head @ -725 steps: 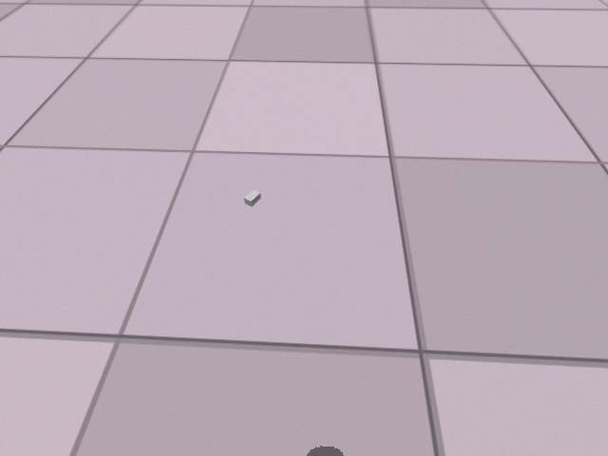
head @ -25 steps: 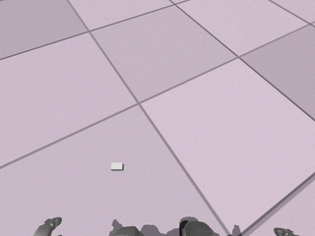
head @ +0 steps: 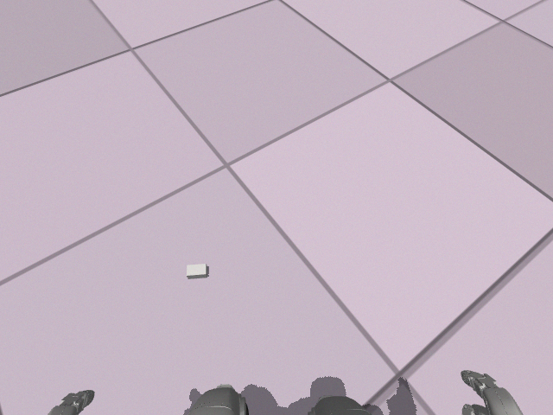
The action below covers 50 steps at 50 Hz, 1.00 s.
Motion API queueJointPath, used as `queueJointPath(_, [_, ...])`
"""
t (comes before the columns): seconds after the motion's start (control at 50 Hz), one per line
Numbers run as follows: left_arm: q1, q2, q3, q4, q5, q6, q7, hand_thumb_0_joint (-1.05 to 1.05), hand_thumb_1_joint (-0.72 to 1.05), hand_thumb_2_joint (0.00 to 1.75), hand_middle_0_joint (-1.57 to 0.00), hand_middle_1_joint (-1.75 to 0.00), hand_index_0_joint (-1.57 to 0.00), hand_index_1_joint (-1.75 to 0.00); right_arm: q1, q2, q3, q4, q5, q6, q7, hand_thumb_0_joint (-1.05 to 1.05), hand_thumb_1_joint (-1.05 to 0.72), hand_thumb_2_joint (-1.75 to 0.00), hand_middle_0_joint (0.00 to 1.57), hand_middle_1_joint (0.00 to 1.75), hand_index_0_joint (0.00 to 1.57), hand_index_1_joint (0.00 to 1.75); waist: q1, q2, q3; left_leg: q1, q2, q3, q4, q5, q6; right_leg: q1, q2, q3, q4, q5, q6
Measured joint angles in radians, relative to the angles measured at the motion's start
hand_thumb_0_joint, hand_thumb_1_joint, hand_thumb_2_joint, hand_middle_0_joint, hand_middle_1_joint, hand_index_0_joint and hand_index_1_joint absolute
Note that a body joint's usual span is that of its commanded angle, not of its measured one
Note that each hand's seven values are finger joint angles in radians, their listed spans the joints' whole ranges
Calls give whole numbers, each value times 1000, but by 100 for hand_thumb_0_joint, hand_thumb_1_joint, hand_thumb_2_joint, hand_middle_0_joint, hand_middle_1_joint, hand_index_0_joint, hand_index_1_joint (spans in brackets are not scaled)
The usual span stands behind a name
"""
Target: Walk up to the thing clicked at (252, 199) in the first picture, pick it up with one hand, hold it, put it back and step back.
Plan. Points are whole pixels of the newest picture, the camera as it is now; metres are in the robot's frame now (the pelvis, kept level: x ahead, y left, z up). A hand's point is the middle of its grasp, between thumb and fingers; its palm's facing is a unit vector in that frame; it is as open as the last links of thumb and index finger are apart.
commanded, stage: walk up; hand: left
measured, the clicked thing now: (197, 271) +0.60 +0.28 -0.74
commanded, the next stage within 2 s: stand in 1.92 s
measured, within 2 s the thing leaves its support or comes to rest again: neither
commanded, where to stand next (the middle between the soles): +0.24 +0.02 m, yaw +5 degrees
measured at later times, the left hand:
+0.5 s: hand out of the picture -0.04 +0.23 -0.15, palm faces +0.10 -0.94 -0.32, open 7.4 cm
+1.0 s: hand out of the picture -0.19 +0.20 -0.12, palm faces +0.11 -0.90 -0.42, open 7.4 cm
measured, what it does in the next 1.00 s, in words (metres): walks backwards: right foot, then left foot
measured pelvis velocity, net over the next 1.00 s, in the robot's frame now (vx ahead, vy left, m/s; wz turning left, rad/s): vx -0.18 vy -0.08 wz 0.10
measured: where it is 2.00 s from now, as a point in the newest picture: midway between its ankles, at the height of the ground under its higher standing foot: outside the picture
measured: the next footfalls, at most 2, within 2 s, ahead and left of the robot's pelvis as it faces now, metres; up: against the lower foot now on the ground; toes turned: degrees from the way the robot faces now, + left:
right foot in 0.02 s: +0.02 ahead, -0.13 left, +0.00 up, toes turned +3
left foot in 0.38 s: -0.11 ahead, +0.08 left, +0.00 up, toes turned +6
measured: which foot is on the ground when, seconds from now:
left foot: down 0.00-0.06, up 0.08-0.36, down 0.38-0.74, up 0.76-1.00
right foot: up 0.00-0.00, down 0.02-0.40, up 0.42-0.70, down 0.72-1.00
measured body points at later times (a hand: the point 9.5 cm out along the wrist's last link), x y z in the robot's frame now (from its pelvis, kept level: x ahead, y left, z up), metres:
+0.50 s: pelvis -0.14 -0.04 +0.00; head -0.10 +0.00 +0.45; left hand -0.05 +0.28 -0.13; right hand -0.05 -0.34 -0.10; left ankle -0.15 +0.08 -0.72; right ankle -0.09 -0.16 -0.66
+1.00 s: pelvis -0.18 -0.08 +0.01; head -0.16 -0.09 +0.46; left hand -0.19 +0.25 -0.10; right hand -0.08 -0.39 -0.12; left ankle -0.15 +0.07 -0.70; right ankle -0.20 -0.22 -0.72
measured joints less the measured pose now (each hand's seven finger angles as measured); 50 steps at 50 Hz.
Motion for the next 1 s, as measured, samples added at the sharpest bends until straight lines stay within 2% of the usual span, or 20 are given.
queueJointPath(0.06, [14, -24, 4, 2, 7, -12, -10, 1, 91, 90, -21, -30, -20, -30, -7, -27, -4, 9, 10, 13, 2, 1, -89, -90, 21, 30, 21, 30, -9, 60, -11, -30, 32, -44, 41, 9, -15, 33, 25, -44, -80, 76, -5])
queueJointPath(0.12, [39, -29, -3, -20, 7, -14, -19, 1, 91, 90, -21, -30, -21, -30, 6, -26, -6, 23, 20, 25, -8, 1, -90, -90, 20, 30, 21, 30, 9, 33, -41, -86, -52, -110, 245, -214, -20, 5, -5, -37, -63, 87, -20])
queueJointPath(0.18, [44, -44, -6, -39, 7, -9, -13, 1, 91, 90, -21, -30, -21, -30, 26, -38, -2, 23, 24, 19, -6, 1, -90, -90, 20, 30, 20, 30, 20, 17, -59, -108, -113, -157, 423, -241, -23, -10, -30, -33, -105, 134, -23])
queueJointPath(0.22, [34, -54, -6, -56, 12, -5, -10, 1, 90, 90, -21, -30, -21, -30, 42, -50, -2, 20, 23, 11, -11, 1, -90, -90, 20, 30, 20, 30, 19, 22, -64, -101, -122, -176, 466, -228, -30, -31, -34, -45, -127, 165, -21])
queueJointPath(0.32, [-9, -54, -8, -122, 28, -4, -5, 1, 90, 90, -21, -30, -21, -30, 78, -51, 0, 24, 17, -1, -21, 1, -90, -90, 20, 30, 20, 30, 6, 21, -42, 6, -73, -124, 267, -238, -45, -96, -42, -100, -123, 211, -23])
queueJointPath(0.36, [-27, -46, -9, -144, 26, -4, -4, 1, 90, 90, -21, -30, -21, -30, 92, -42, 2, 29, 9, -6, -19, 1, -90, -90, 20, 30, 20, 30, 1, 10, -32, 67, -52, -95, 104, -189, -36, -129, -50, -125, -93, 216, -21])
queueJointPath(0.38, [-33, -40, -10, -152, 21, -3, -6, 1, 90, 90, -21, -30, -21, -30, 99, -37, 2, 32, 5, -11, -17, 1, -90, -90, 20, 30, 20, 30, -1, 1, -28, 104, -47, -83, 6, -127, -29, -149, -56, -133, -64, 211, -19])
queueJointPath(0.42, [-39, -17, -4, -145, 9, 5, -6, 1, 90, 90, -21, -30, -21, -30, 92, 0, 4, 47, -9, -13, -12, 1, -90, -90, 20, 30, 20, 30, 13, -73, -1, 122, -84, -50, -23, -89, -13, -176, -82, -89, 0, 162, -16])
queueJointPath(0.46, [-18, -21, -1, -117, 6, 19, -3, 1, 91, 90, -21, -30, -21, -30, 107, 10, 15, 43, -20, -11, 1, 1, -90, -90, 20, 30, 20, 30, 3, -67, -19, 104, -64, -61, -3, -85, -6, -209, -22, -38, 146, -13, -6])
queueJointPath(0.48, [-6, -24, -2, -102, 6, 26, -4, 1, 91, 90, -21, -30, -21, -30, 114, 12, 16, 43, -22, -13, 2, 1, -90, -90, 20, 30, 21, 30, -10, -50, -29, 97, -46, -79, -3, -78, -4, -220, 11, -18, 241, -58, -1])
queueJointPath(0.52, [18, -19, 3, -78, -2, 31, -10, 1, 91, 90, -21, -30, -21, -30, 120, 18, 18, 48, -27, -17, -3, 1, -90, -90, 21, 30, 21, 30, -10, -39, -50, 95, -19, -92, -34, -47, -10, -225, 57, 39, 386, -62, 0])
queueJointPath(0.56, [50, -8, 10, -62, -8, 23, -16, 1, 91, 90, -21, -30, -21, -30, 117, 21, 19, 46, -26, -21, -3, 1, -89, -90, 21, 30, 21, 30, 6, -45, -73, 89, 0, -83, -69, -17, -20, -208, 67, 85, 443, -27, 0])
queueJointPath(0.62, [96, 9, 12, -25, -12, 5, -24, 1, 91, 90, -21, -30, -21, -30, 99, 15, 11, 31, -24, -31, 8, 1, -89, -90, 21, 30, 21, 30, 14, -46, -93, 76, 19, -75, -87, 7, -27, -110, 25, 87, 309, -13, 20])
queueJointPath(0.68, [143, 21, 5, 23, -12, -19, -28, 1, 91, 90, -21, -30, -20, -30, 71, 0, 4, 7, -29, -31, 24, 1, -89, -90, 21, 30, 21, 30, 20, -39, -112, 57, 38, -49, -63, 1, -20, 8, -28, 34, 61, -75, 31])
queueJointPath(0.7, [155, 21, 4, 42, -11, -30, -27, 1, 91, 90, -21, -30, -20, -30, 64, -8, 2, -2, -31, -29, 30, 1, -89, -90, 21, 30, 21, 30, 22, -32, -117, 47, 46, -42, -44, -7, -20, 51, -37, 12, -30, -68, 26])
queueJointPath(0.72, [163, 16, 4, 61, -10, -43, -24, 1, 91, 90, -21, -30, -20, -30, 57, -18, -1, -8, -30, -25, 34, 1, -89, -90, 21, 30, 21, 30, 23, -16, -120, 33, 59, -41, -15, -19, -19, 87, -32, -4, -115, -7, 22])
queueJointPath(0.76, [169, -13, 2, 93, 0, -65, -16, 1, 91, 90, -21, -30, -20, -30, 54, -42, -13, -3, -21, -10, 33, 1, -89, -90, 21, 30, 21, 30, 11, 54, -113, 10, 79, -98, 60, -93, -3, 113, 7, -37, -140, 65, 24])
queueJointPath(0.82, [200, -32, -9, 101, 12, -82, -17, 1, 91, 90, -21, -30, -21, -30, 82, -50, -19, 28, -11, 6, 34, 1, -90, -90, 20, 30, 20, 30, 40, 62, -153, -33, 6, -139, 177, -191, -8, 98, -9, -24, -127, 55, 3])
queueJointPath(0.88, [210, -50, -16, 106, 8, -100, -14, 1, 90, 90, -21, -30, -21, -30, 98, -64, -25, 55, 0, 0, 43, 1, -90, -90, 20, 30, 20, 30, 40, 83, -156, -51, -22, -157, 205, -147, -15, 116, -27, -30, -167, 77, 11])
queueJointPath(1.0, [194, -32, -20, 82, 2, -122, -10, 1, 90, 90, -21, -30, -21, -30, 119, -51, -23, 94, -5, -6, 60, 1, -90, -90, 20, 30, 20, 30, 33, 86, -132, -16, -12, -130, 63, -125, -29, 116, -57, -57, -171, 70, 35])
